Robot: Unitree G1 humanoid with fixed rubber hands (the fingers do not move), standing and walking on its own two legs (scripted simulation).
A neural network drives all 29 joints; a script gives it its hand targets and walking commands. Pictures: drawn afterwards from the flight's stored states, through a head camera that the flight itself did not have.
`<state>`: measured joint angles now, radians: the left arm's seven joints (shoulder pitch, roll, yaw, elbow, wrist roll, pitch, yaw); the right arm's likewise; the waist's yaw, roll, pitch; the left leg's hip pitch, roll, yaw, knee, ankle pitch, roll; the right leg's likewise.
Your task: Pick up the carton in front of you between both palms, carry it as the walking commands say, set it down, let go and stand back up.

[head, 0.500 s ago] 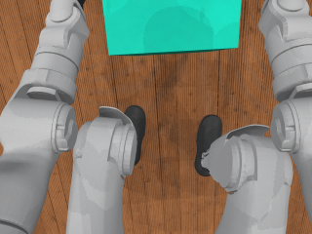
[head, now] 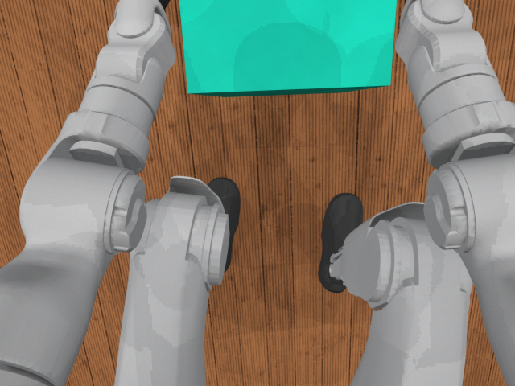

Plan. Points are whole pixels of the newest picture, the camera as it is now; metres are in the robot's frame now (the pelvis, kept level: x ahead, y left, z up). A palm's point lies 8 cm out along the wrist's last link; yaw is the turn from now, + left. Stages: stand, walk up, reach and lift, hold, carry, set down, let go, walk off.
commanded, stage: reach and lift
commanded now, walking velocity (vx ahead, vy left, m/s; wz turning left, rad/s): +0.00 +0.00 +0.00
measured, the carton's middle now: (283, 14) +0.53 +0.04 -0.25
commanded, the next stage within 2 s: none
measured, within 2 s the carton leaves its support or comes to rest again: leaves its support in 0.28 s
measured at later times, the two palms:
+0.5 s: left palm out of the picture +0.51 +0.18 -0.08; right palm out of the picture +0.54 -0.11 -0.08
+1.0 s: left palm out of the picture +0.47 +0.18 +0.08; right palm out of the picture +0.50 -0.11 +0.08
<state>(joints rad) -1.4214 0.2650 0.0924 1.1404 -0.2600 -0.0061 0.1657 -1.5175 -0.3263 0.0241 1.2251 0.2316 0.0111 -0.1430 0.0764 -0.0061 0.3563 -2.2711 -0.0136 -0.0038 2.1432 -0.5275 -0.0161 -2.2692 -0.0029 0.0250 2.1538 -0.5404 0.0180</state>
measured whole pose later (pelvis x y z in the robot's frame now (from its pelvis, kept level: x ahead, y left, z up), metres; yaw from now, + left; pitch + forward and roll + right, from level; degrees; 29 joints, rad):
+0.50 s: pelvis +0.01 -0.01 +0.01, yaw +0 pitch +39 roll +0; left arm -1.13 0.13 0.35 0.77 -0.03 0.27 0.13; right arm -1.24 -0.16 -0.21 0.89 0.02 0.26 -0.14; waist 0.07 -0.02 0.06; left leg -2.25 -0.03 -0.03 2.12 -0.55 -0.04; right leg -2.25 0.05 0.03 2.12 -0.56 0.03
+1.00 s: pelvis +0.02 -0.01 +0.14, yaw +1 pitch +42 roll +0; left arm -0.90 -0.02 0.47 0.59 0.19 0.39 0.03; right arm -0.96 0.03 -0.41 0.68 -0.19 0.36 -0.07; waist 0.04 -0.03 -0.19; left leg -1.94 -0.05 -0.05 1.69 -0.48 -0.04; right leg -1.92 0.07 0.04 1.71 -0.51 0.03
